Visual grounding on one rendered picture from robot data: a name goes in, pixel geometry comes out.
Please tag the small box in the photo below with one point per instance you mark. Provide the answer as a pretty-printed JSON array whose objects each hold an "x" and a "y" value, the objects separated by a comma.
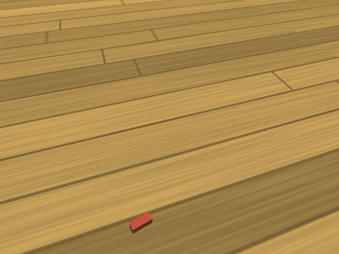
[{"x": 140, "y": 221}]

